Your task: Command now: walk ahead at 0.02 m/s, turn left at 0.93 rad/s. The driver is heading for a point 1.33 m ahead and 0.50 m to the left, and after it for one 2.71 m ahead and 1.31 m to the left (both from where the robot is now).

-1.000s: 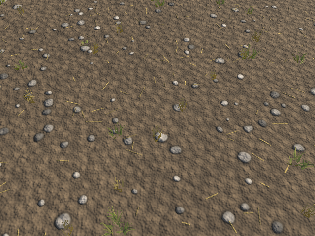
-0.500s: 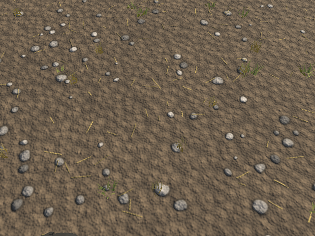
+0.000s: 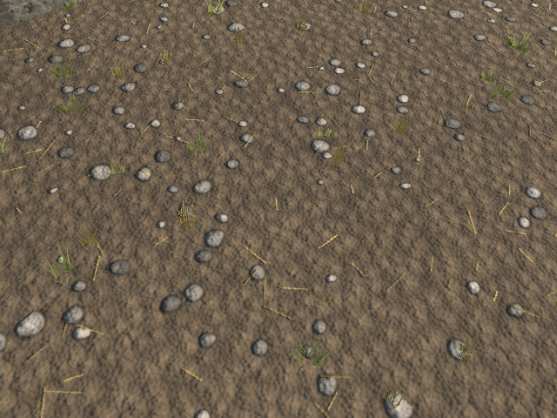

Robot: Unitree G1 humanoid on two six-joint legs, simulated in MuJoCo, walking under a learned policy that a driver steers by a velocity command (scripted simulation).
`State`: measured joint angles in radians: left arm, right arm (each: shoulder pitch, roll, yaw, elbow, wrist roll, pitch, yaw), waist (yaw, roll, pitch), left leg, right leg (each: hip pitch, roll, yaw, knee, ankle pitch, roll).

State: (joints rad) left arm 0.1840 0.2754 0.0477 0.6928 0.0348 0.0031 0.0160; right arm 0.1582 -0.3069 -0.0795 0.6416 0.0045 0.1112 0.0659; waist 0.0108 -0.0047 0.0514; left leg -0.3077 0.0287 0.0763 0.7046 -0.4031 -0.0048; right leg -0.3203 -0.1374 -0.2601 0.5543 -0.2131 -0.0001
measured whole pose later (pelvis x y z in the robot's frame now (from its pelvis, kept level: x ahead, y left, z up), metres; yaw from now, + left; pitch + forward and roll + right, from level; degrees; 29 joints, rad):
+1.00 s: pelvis +0.00 +0.00 +0.01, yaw +30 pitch +0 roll +0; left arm 0.29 0.29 0.07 0.77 0.00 0.07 -0.03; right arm 0.12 -0.23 -0.01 0.69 -0.03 0.05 -0.04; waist 0.05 -0.03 0.07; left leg -0.17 0.01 0.07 0.44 -0.27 0.02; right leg -0.42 0.01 -0.02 1.00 -0.46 0.01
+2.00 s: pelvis +0.16 +0.08 +0.01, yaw +24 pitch +3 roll -1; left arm 0.15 0.31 0.02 0.70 0.07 -0.06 -0.04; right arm 0.49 -0.29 -0.05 0.82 -0.01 -0.04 0.03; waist -0.06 -0.03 -0.02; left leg -0.05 -0.11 -0.12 0.34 -0.33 0.12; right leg -0.56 -0.02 0.02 1.05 -0.27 0.01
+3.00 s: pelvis +0.95 +0.49 -0.03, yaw +7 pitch +2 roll +2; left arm -0.04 0.34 0.03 0.62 0.03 -0.02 -0.09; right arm 0.51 -0.29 -0.04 0.91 -0.03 -0.07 -0.02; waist -0.06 -0.04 0.05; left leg 0.22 0.04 0.29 0.48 -0.42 -0.05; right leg -0.64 0.04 -0.15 0.72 -0.10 -0.19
